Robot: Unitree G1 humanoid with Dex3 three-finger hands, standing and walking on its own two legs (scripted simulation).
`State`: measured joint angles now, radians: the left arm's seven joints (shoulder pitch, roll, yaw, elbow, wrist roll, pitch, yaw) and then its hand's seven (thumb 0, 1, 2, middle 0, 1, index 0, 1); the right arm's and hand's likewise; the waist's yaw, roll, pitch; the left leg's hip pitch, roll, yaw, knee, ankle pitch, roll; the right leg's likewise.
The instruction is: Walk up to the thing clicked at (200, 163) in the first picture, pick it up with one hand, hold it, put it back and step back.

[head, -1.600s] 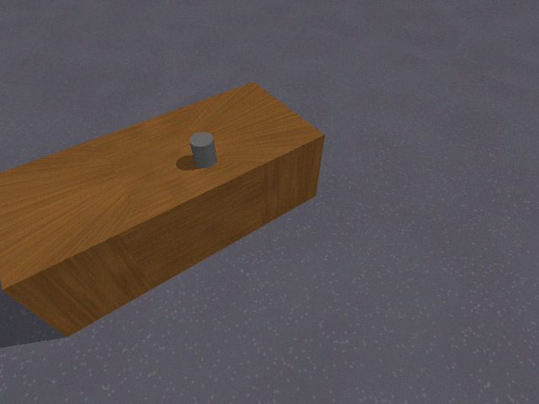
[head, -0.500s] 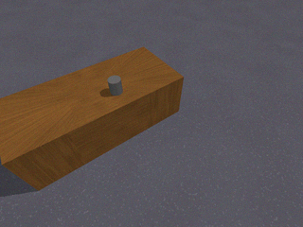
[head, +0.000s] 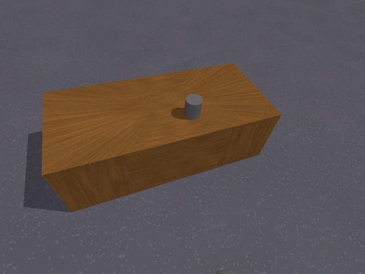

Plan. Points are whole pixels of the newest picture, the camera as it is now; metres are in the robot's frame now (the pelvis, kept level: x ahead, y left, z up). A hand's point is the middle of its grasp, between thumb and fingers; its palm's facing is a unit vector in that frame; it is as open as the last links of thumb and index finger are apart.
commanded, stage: walk up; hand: right
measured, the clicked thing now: (193, 107) +0.93 -0.09 -0.31
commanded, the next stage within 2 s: none
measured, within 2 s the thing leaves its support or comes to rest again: neither
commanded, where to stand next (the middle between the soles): +0.43 -0.03 m, yaw +18 degrees
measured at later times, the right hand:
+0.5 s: hand (285, 195) +0.35 -0.31 -0.12, palm faces -0.24 +0.90 -0.37, open 7.4 cm
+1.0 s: hand (276, 157) +0.48 -0.32 -0.12, palm faces -0.27 +0.85 -0.45, open 7.4 cm
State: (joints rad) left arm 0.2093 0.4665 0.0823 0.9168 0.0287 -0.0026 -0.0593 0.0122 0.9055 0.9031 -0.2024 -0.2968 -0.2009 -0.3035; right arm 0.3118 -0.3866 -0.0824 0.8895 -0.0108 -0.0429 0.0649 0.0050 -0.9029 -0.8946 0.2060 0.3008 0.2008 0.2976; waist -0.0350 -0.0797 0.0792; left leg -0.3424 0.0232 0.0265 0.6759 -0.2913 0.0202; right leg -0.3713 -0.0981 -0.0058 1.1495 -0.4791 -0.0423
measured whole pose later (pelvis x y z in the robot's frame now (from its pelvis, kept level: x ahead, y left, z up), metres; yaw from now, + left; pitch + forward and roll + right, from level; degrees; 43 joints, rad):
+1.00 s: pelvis +0.34 -0.07 +0.00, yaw +16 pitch -3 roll +1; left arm 0.31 0.43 0.08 0.80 0.01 0.00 -0.05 0.01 0.90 0.90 -0.21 -0.30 -0.20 -0.30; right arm 0.33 -0.40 -0.03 0.79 -0.01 -0.08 0.00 0.01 -0.90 -0.89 0.21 0.30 0.21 0.30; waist -0.01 -0.06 0.10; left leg -0.32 0.04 0.02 0.67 -0.29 0.00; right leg -0.49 -0.13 0.01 0.87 -0.32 -0.01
